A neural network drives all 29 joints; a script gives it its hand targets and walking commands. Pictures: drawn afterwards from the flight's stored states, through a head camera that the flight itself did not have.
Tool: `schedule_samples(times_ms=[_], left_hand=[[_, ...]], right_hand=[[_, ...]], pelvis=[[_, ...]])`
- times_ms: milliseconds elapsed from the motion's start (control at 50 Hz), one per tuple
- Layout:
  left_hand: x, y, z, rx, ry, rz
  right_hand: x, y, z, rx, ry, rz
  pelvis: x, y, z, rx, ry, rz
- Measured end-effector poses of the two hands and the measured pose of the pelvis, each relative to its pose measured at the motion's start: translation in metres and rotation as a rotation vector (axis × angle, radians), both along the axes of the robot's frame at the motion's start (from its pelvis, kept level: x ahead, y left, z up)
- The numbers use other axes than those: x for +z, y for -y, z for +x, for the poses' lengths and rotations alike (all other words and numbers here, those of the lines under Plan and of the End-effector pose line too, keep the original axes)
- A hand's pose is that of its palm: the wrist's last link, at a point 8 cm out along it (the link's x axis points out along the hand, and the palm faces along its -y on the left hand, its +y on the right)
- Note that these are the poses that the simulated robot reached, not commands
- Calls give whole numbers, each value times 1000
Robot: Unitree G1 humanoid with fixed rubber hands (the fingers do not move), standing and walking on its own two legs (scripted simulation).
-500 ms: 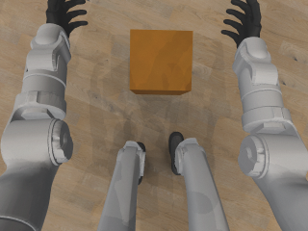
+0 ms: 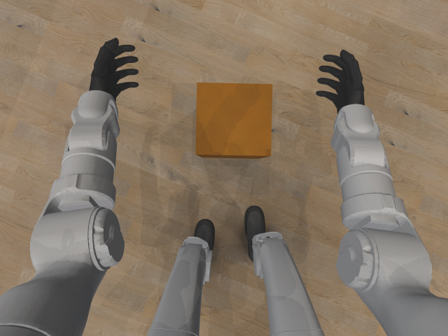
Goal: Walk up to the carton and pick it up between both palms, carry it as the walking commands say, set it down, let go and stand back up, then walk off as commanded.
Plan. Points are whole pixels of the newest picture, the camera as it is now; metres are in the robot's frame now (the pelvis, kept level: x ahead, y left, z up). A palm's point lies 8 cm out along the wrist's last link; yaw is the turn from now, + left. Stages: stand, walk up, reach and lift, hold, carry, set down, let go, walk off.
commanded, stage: let go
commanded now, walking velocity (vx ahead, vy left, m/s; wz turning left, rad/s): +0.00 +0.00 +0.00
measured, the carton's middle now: (232, 126) +0.49 -0.02 -0.56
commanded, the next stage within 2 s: stand in 1.18 s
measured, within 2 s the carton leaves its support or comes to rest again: neither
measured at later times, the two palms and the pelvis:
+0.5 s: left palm (54, 208) +0.31 +0.23 -0.02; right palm (422, 222) +0.29 -0.23 -0.02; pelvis +0.05 +0.00 +0.07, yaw -1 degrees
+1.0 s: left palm (28, 296) +0.22 +0.23 +0.03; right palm out of the picture +0.22 -0.24 +0.02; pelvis +0.06 -0.01 +0.09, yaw -1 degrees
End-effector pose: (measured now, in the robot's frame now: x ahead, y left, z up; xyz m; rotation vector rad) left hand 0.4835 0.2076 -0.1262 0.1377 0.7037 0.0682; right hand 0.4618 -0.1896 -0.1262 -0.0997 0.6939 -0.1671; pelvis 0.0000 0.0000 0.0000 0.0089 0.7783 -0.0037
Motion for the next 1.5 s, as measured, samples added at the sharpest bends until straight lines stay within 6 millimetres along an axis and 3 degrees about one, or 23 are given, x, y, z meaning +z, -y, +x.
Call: schedule_samples(times_ms=[100, 360, 600, 700, 860, 1180, 1360, 1500], left_hand=[[4, -6, -35, -25, -36, 49], [85, -21, -122, -29, -50, 51], [124, -18, -212, -26, -75, 38], [138, -22, -240, -26, -81, 46], [149, -25, -261, -12, -92, 46], [147, -16, -266, -20, -105, 53], [128, -43, -287, 42, -166, 152], [117, -47, -291, 54, -229, 161]], right_hand=[[9, 12, -34, 39, -36, -44], [85, 33, -122, 60, -66, -17], [127, 44, -213, 65, -103, -21], [139, 47, -239, 69, -110, -24], [146, 47, -249, 88, -110, -12], [148, 51, -247, 89, -130, -36], [125, 76, -268, 82, -202, -138], [111, 80, -267, 75, -265, -140]], pelvis=[[13, 0, 11, 0, 40, -2], [55, -1, 38, -3, 305, -10], [82, 1, 54, -4, 588, -22], [88, 1, 59, -4, 694, -24], [90, 2, 59, -7, 812, -24], [87, 10, 56, -5, 881, -23], [87, 9, 80, 11, 750, -15], [84, 9, 98, 15, 719, -9]])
